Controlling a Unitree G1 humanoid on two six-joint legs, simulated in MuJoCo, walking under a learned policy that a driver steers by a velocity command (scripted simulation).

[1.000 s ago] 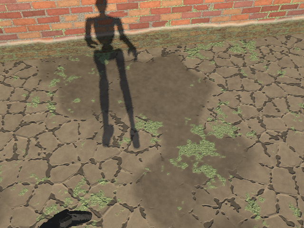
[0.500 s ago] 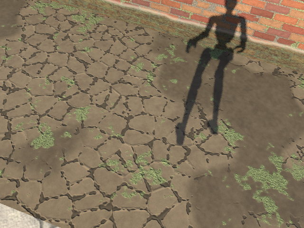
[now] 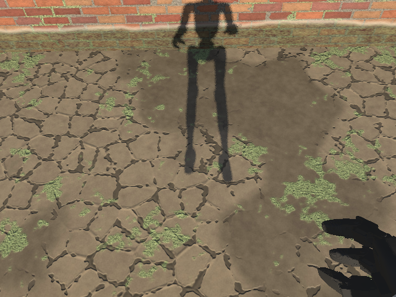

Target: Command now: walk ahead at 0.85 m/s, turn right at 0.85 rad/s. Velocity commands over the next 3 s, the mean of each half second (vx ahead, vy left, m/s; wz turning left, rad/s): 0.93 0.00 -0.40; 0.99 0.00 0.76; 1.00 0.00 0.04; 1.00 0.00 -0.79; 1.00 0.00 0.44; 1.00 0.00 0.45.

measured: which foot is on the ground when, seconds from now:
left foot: down 0.00-1.00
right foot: down 0.00-1.00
